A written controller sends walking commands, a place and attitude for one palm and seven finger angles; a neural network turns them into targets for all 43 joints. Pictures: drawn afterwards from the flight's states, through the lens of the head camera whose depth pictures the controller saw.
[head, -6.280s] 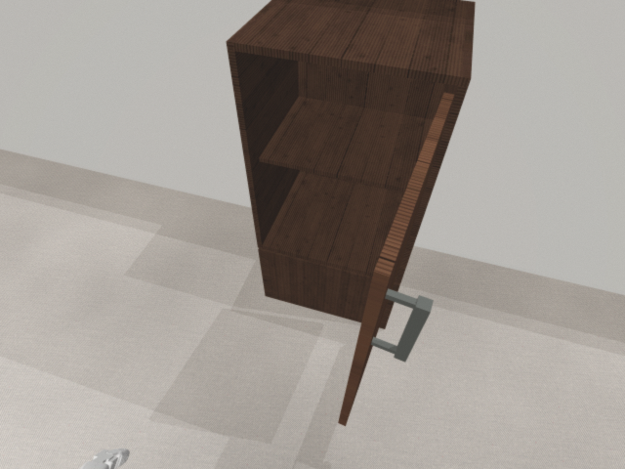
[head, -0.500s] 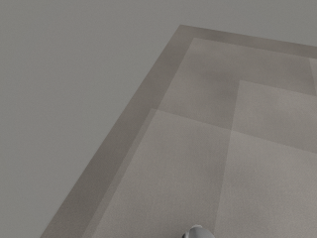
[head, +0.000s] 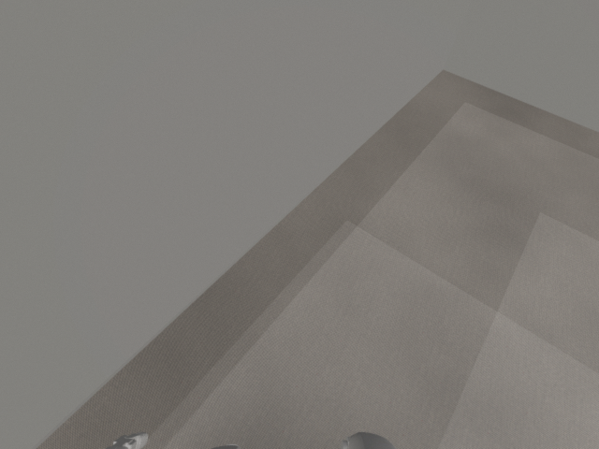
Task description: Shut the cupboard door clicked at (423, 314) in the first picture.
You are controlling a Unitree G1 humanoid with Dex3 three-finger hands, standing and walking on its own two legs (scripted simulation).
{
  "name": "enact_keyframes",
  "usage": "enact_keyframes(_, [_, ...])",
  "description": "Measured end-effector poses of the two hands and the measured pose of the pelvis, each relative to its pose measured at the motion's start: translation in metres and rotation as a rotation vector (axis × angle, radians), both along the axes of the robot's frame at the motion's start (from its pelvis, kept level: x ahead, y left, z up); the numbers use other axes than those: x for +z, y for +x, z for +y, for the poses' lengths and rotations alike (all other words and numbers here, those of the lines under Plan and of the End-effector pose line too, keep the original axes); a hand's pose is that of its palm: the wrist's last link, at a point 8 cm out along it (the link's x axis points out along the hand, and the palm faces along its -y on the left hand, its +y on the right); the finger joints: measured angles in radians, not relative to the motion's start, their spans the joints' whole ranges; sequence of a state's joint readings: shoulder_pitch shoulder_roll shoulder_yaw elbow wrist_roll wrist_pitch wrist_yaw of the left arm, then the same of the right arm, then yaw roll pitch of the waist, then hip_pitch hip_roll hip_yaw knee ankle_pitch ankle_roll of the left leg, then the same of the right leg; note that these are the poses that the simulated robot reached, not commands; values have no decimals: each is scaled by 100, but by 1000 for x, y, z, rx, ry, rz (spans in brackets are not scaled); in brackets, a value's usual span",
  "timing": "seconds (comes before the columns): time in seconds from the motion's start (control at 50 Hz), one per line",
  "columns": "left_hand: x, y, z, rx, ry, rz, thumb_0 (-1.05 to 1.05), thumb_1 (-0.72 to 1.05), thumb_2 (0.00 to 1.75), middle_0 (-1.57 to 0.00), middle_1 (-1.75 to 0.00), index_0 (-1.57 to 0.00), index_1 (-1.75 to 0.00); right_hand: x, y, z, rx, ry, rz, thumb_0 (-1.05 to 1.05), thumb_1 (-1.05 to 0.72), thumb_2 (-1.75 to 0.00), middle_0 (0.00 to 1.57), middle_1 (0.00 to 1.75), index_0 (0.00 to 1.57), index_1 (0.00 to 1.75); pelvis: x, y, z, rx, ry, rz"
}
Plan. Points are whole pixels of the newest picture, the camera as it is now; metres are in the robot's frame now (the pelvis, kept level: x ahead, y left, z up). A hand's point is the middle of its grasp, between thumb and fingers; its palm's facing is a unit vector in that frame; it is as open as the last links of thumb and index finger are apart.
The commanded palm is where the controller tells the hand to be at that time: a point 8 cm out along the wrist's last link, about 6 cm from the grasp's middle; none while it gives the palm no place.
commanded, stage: turn to face it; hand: left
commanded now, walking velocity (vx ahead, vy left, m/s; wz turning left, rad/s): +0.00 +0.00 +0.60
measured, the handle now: out of the picture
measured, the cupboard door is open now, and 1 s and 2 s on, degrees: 100 100 100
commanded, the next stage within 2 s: none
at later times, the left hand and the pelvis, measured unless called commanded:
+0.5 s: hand out of the picture +0.03 +0.15 -0.13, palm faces +0.32 -0.90 -0.28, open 7.4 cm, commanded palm none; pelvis +0.02 -0.06 +0.02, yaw +19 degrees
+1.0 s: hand out of the picture -0.05 +0.21 -0.14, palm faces +0.59 -0.76 -0.28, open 7.4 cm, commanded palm none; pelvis +0.01 -0.03 +0.02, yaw +36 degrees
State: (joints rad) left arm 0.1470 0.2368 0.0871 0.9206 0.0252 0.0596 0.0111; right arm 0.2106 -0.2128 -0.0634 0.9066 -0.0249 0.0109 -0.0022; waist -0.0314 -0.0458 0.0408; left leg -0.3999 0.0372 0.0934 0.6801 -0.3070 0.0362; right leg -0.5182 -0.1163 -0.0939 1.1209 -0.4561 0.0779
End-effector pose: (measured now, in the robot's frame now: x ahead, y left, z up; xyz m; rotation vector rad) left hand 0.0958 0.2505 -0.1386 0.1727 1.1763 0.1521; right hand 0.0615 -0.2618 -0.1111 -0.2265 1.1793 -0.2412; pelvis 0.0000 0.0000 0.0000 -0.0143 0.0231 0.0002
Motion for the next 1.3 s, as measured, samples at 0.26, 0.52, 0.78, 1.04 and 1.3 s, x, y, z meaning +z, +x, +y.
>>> enact_keyframes(0.26, [36, -23, -13, 137, 95, -11, 1, 91, 90, -20, -30, -20, -29, -21, 55, -13, 146, 95, 43, 0, -90, -90, 20, 30, 20, 30, 7, 19, -34, 146, 30, 12])
enact_keyframes(0.52, [46, -92, -66, 327, 65, 22, 1, 91, 90, -20, -30, -20, -30, -9, 130, -17, 360, 108, 37, 0, -91, -90, 20, 30, 20, 30, 21, 22, -61, 342, 74, -5])
enact_keyframes(0.78, [3, -200, -41, 573, -2, 162, 1, 91, 90, -20, -30, -20, -30, 4, 186, 73, 632, 52, -70, 0, -91, -90, 20, 30, 20, 30, 2, 7, -31, 509, 38, 8])
enact_keyframes(1.04, [33, -168, -14, 641, 69, 9, 1, 91, 90, -20, -30, -20, -29, -2, 161, 77, 685, 61, 43, 0, -90, -90, 20, 30, 20, 30, 15, 11, -32, 648, 11, 8])
enact_keyframes(1.3, [46, -163, -63, 749, 92, -47, 0, 91, 90, -20, -30, -20, -30, -17, 195, 63, 781, 58, 128, 1, -91, -90, 20, 30, 20, 30, 15, 30, -51, 824, 48, 5])
